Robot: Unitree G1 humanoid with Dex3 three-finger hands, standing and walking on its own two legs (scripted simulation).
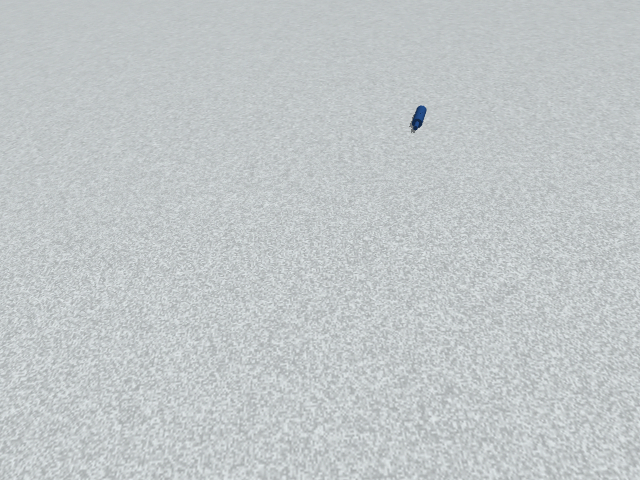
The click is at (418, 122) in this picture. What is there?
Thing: lying bottle
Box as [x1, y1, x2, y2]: [412, 106, 426, 129]
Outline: 424,106 417,107 412,121 414,129 421,125 426,110
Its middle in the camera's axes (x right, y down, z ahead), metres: +0.59 -0.74 +2.29
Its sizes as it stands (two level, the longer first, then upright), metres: 0.208 0.059 0.059
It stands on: the floor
